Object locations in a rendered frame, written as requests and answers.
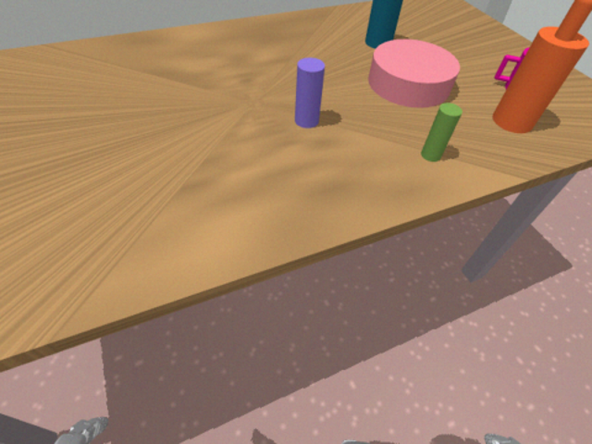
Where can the left robot hand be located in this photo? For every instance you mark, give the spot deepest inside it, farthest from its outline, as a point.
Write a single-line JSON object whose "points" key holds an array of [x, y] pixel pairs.
{"points": [[84, 431]]}

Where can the table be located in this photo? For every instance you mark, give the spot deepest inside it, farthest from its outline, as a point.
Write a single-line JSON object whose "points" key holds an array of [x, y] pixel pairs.
{"points": [[143, 173]]}

